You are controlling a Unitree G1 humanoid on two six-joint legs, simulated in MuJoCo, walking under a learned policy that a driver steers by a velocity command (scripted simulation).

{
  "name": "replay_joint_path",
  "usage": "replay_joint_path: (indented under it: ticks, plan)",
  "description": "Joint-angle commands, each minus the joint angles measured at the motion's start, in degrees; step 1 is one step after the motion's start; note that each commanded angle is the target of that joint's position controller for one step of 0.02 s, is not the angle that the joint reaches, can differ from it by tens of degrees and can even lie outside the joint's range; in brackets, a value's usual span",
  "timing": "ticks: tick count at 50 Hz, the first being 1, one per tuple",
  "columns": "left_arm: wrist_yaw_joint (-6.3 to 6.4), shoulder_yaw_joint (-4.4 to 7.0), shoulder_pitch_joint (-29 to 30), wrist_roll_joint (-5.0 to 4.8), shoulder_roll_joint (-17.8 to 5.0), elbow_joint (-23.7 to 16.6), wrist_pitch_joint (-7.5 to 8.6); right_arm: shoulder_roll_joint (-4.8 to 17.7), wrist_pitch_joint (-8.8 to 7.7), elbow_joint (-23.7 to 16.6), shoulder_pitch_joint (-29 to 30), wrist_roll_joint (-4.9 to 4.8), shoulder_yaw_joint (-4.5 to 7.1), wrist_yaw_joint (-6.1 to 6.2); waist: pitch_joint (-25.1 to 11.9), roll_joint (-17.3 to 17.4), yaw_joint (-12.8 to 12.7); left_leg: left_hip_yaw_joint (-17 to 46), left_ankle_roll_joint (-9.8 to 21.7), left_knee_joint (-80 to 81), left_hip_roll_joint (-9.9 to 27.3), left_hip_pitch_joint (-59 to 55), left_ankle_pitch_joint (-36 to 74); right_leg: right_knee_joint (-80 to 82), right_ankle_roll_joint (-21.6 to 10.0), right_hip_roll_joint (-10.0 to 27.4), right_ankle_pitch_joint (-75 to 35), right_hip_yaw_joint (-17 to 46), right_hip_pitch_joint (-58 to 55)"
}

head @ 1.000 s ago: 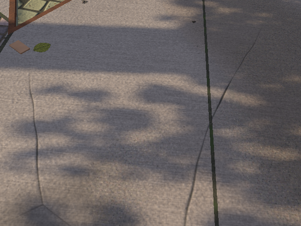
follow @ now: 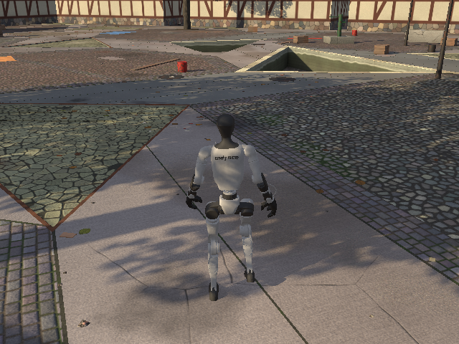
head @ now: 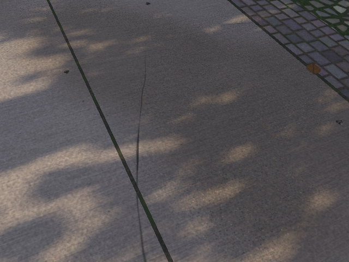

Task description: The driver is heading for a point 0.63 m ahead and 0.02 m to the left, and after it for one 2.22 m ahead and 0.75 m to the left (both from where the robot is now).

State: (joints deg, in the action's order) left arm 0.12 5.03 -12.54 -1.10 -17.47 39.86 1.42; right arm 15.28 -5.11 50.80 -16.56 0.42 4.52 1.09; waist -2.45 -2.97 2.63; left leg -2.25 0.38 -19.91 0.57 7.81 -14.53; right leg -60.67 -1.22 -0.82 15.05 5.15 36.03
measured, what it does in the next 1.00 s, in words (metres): walks ahead: right foot, then left foot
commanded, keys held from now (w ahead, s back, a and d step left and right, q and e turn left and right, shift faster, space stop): w+e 0.26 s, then w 0.08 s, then w+q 0.66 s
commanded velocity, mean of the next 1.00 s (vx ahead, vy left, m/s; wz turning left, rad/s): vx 0.48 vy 0.00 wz -0.03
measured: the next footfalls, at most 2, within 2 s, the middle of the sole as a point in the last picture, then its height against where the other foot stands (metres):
right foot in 0.32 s outside the picture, level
left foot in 0.86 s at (173, 236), level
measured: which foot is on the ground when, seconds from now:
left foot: down 0.00-0.30, up 0.32-0.84, down 0.86-1.00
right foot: up 0.00-0.30, down 0.32-0.88, up 0.90-1.00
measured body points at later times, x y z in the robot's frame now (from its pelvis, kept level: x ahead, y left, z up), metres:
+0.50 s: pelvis +0.24 -0.10 -0.01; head +0.27 -0.12 +0.44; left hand +0.42 +0.12 -0.11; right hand +0.26 -0.40 -0.13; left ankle +0.25 +0.06 -0.65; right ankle +0.24 -0.18 -0.75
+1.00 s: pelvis +0.54 -0.10 -0.02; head +0.58 -0.09 +0.43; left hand +0.65 +0.18 -0.13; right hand +0.68 -0.37 -0.12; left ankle +0.59 -0.04 -0.75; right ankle +0.42 -0.24 -0.64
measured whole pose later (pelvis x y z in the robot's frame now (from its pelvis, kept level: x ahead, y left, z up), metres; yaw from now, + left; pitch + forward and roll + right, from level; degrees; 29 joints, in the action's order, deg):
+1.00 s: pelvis +0.54 -0.10 -0.02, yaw +3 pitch +2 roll +0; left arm -0.2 2.7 -12.9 -0.5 -16.2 42.8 6.2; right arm 17.1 -3.3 39.2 -12.7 -0.8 3.9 -2.2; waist 3.0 -0.1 0.5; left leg -0.7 5.8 -29.8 -6.2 22.0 -9.7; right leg -70.8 -0.5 1.4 22.8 2.5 23.0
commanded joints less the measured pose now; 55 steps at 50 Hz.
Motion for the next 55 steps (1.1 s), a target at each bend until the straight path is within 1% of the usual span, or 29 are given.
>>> replay_joint_path:
  ticks: [1, 6, 11, 13, 14, 15, 16, 17, 18, 19, 20, 21, 22, 23, 24, 27, 32, 37, 40, 42, 43, 44, 45, 46, 47, 48, 49, 51, 55]
  plan:
    - [-0.59, 0.54, 4.6, -0.26, -2.2, -5.6, 1.08, 7.2, -1.04, -3.0, 0.4, 0.47, 1.13, 0.06, 5.4, 9.2, 0.7, 9.0, 7.1, 11.5, 13.8, -6.5, 4.0, -3.5, 1.5, 4.2, -7.3, 0.8, 14.7]
    - [-1.88, -0.41, 10.7, -0.34, -0.6, -9.3, 1.02, 8.9, -0.5, -2.9, -1.9, 0.06, 1.12, -0.08, 7.5, 9.4, 2.8, -0.1, 7.1, 11.7, 13.3, -5.8, 12.3, 10.6, 2.1, 5.4, -14.8, -3.3, 10.5]
    - [-3.91, -0.98, 15.3, -0.63, 0.0, -12.1, 1.03, 11.4, 0.56, -2.2, -4.8, -1.51, 1.76, -0.35, 9.9, 8.6, 3.3, -4.4, 6.5, 9.4, 16.1, -10.1, 19.7, 21.3, -1.3, 4.4, -9.6, -8.6, 5.2]
    - [-4.11, 0.04, 12.7, -0.23, -2.0, -12.3, 0.82, 13.3, 1.13, -2.4, -4.5, -1.95, 2.3, -0.21, 6.5, 10.5, 0.3, -7.1, 5.5, 1.8, 16.3, -11.8, 43.3, 23.2, -3.9, 0.5, -4.2, -11.9, -3.3]
    - [-3.96, 1.12, 7.4, -0.12, -3.9, -11.2, 0.65, 14.1, 1.45, -2.2, -4.9, -2.1, 2.47, -0.04, 2.5, 11.1, -3.2, -8.1, 5.1, -6.2, 16.2, -11.4, 54.5, 24.7, -5.7, -2.1, -2.8, -12.8, -11.8]
    - [-3.34, 2.83, -3.0, -0.36, -6.5, -8.4, 0.42, 13.4, 1.54, -2.2, -4.8, -2.23, 2.06, 0.15, -3.1, 9.6, -9.0, -9.5, 3.8, -17.7, 14.8, -6.5, 56.4, 29.1, -8.2, -4.1, -7.8, -12.4, -27.0]
    - [-1.96, 4.27, -12.6, -0.32, -10.1, -5.9, -0.22, 11.1, 0.91, -3.4, -4.9, -1.04, 1.03, 0.14, -9.2, 4.1, -13.1, -9.0, 1.8, -34.1, 12.9, 9.1, 36.7, 28.6, -11.0, 2.9, -8.4, -1.2, -46.7]
    - [-1.6, 4.31, -11.0, -0.39, -16.4, -5.7, 0.52, 2.4, -0.7, -6.6, -11.0, 0.67, -1.94, -0.98, -17.0, -11.8, -5.1, -3.7, -1.1, -54.6, 1.9, 31.9, -18.4, 34.9, -21.3, 20.2, 1.5, 33.2, -63.1]
    - [-1.64, 2.93, -14.5, 0.36, -11.0, -5.9, 1.06, 8.3, -2.53, -5.7, -5.6, -2.22, -0.68, -1.6, -22.8, -5.3, -10.4, 7.1, -0.3, -61.1, 1.8, 35.0, -17.9, 42.1, -21.5, 23.0, 4.1, 40.4, -62.0]
    - [-1.93, 1.97, -11.6, 0.89, -8.4, -4.7, 1.74, 10.2, -2.84, -7.7, 0.2, -4.14, 0.0, -1.67, -13.2, -4.0, -10.4, 6.2, 0.6, -61.4, 4.3, 38.9, -13.2, 42.1, -18.1, 21.0, -3.1, 29.3, -55.2]
    - [-1.92, 1.31, -7.3, 0.46, -6.9, -4.7, 2.14, 9.2, -2.84, -7.8, 1.5, -3.43, -0.39, -1.27, -7.7, -0.2, -7.8, 5.9, 1.1, -56.9, 7.1, 36.8, -8.1, 42.2, -15.8, 18.5, -9.2, 20.9, -45.3]
    - [-1.99, 0.66, -3.6, 0.8, -5.0, -4.7, 2.47, 9.1, -2.39, -7.0, 1.8, -2.16, -0.12, -1.01, -4.0, 1.1, -5.5, 5.8, 0.9, -53.3, 8.7, 33.5, -5.2, 43.4, -14.3, 16.2, -13.8, 15.0, -37.2]
    - [-2.05, 0.08, -1.1, 1.42, -3.2, -4.8, 2.91, 8.7, -1.33, -6.1, -0.4, -1.93, 0.06, -1.09, -2.2, 0.6, -3.1, 6.5, 1.2, -51.8, 10.0, 29.9, -2.1, 45.8, -13.2, 14.1, -15.6, 10.7, -32.3]
    - [-2.05, 0.24, -0.4, 1.59, -3.7, -4.4, 3.47, 7.6, -0.35, -5.7, -2.7, -2.16, -0.04, -1.26, -2.1, -1.7, -1.7, 6.6, 0.7, -51.0, 10.2, 27.3, -0.9, 48.0, -14.1, 14.7, -16.6, 9.1, -28.8]
    - [-2.1, 0.3, 0.3, 1.34, -3.6, -3.7, 4.16, 6.6, 0.54, -5.2, -3.9, -2.17, -0.19, -1.27, -0.9, -1.2, -0.8, 6.4, 0.0, -49.8, 10.3, 26.7, -0.4, 49.7, -14.2, 14.4, -18.1, 6.7, -26.6]
    - [-1.68, 0.5, -0.1, 1.9, -3.8, -1.4, 5.24, 5.6, 1.8, -6.1, 0.1, -1.97, -0.16, -0.91, 3.6, 0.4, -1.2, 7.7, -1.3, -44.0, 9.1, 31.3, 6.4, 52.6, -12.5, 12.9, -20.8, -0.8, -24.5]
    - [-0.59, 0.47, -1.5, 1.86, -4.8, 0.7, 5.42, 4.1, 0.85, -8.4, 7.3, -1.65, -0.63, -2.21, 5.8, 0.9, -3.9, 5.9, -0.4, -25.4, 5.7, 30.9, 23.3, 54.2, -8.9, 11.2, -21.1, -9.2, -27.6]
    - [0.13, 1.06, -5.9, 0.86, -6.2, 3.8, 3.88, 2.9, 0.63, -12.8, 15.1, -1.56, -1.49, -4.19, 8.4, 1.8, -7.1, 2.8, 1.9, -16.5, 4.4, 36.2, 19.5, 51.0, -8.1, 15.2, -27.2, -11.5, -40.0]
    - [0.98, 1.6, -4.8, 0.53, -8.3, 3.7, 2.23, 4.4, 0.86, -15.1, 14.4, -1.56, -0.85, -5.2, 5.4, -0.6, -5.1, -1.8, 4.6, -15.4, 0.8, 31.9, 9.9, 42.7, -6.4, 16.1, -48.9, -13.5, -44.6]
    - [1.7, 1.85, -3.9, 0.56, -9.9, 3.4, 1.28, 7.9, 1.43, -14.4, 6.0, -1.62, 0.92, -4.97, -0.9, -3.0, 0.0, -4.6, 7.3, -15.8, -3.7, 19.2, 4.7, 29.0, -4.7, 15.1, -64.7, -14.9, -43.9]
    - [2.0, 1.53, -2.8, 0.26, -9.6, 3.0, 1.23, 11.0, 1.57, -12.7, -3.1, -1.69, 2.59, -4.22, -5.5, -1.6, 5.3, -3.0, 9.7, -11.5, -4.9, 4.7, 8.9, 16.0, -2.8, 12.9, -60.0, -16.2, -37.0]
    - [1.95, 0.02, -5.1, 1.8, -5.7, 1.8, 2.13, 16.4, 2.21, -11.7, -9.8, -1.66, 3.92, -2.85, -11.8, 8.3, 6.1, 14.2, 13.8, -11.8, 6.4, -13.2, 13.5, -3.1, -0.5, 8.5, -29.7, -16.3, -21.6]
    - [0.6, -2.03, -9.9, 1.94, 0.0, -0.6, 4.14, 18.5, 1.44, -13.2, -7.5, -1.62, 3.89, -3.18, -19.7, 19.0, 0.2, 49.2, 26.8, -3.0, 19.1, -30.8, 4.5, -22.1, 2.6, -4.7, 18.5, -5.7, 1.5]
    - [-0.58, -0.82, -3.5, 0.08, -6.1, -0.9, 6.16, 13.4, 1.37, -13.5, -8.6, -1.38, 2.74, -3.24, -20.2, 10.5, 4.8, 47.6, 23.5, 1.1, 17.7, -31.7, -0.8, -23.9, 1.0, -0.9, 16.3, 3.4, 7.7]
    - [-1.04, -0.81, 0.9, -1.41, -6.8, -2.7, 6.96, 11.0, 1.17, -13.6, -6.3, -1.33, 2.1, -3.06, -11.5, 7.4, 4.2, 38.7, 20.6, 1.7, 15.8, -24.6, 0.3, -20.3, -0.1, 1.5, 11.7, 2.3, 10.2]
    - [-0.69, -1.12, 2.2, -0.47, -5.7, -2.9, 7.24, 10.1, 1.04, -14.2, -2.5, -1.49, 1.74, -3.06, -5.2, 0.7, 1.2, 32.5, 18.6, 2.3, 13.4, -14.7, 6.1, -14.4, -0.2, 4.1, 8.1, 1.2, 8.5]
    - [-0.26, -0.6, 2.5, 1.0, -6.3, -2.7, 6.89, 8.4, 1.02, -15.0, 0.7, -1.4, 1.21, -2.91, -2.3, 0.2, -0.8, 28.1, 17.7, 3.1, 11.5, -7.7, 12.4, -9.3, 0.4, 5.7, 6.2, 0.7, 5.1]
    - [-0.16, -0.3, 0.2, 1.72, -6.0, -2.7, 5.53, 8.1, 1.04, -16.2, 2.9, -0.7, 0.97, -2.5, -0.6, 3.0, -3.4, 24.9, 18.0, 5.5, 9.4, -0.1, 18.7, -5.6, 1.9, 6.7, 4.4, 0.3, 0.3]
    - [0.42, -1.31, 3.9, 2.3, -3.3, -3.8, 4.07, 10.5, 1.03, -15.3, 1.4, -1.15, 1.59, -1.15, 1.4, 4.7, -2.8, 17.8, 16.4, 6.5, 6.1, 7.1, 23.6, 7.5, 5.4, 5.8, -4.5, -2.3, -0.8]
Velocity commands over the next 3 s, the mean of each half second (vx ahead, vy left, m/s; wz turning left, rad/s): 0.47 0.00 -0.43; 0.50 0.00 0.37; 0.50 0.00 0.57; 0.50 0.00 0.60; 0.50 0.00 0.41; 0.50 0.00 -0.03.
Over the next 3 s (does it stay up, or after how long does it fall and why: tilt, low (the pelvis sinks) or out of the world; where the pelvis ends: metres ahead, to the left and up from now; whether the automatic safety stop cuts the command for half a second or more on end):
stays up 1.43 0.42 -0.01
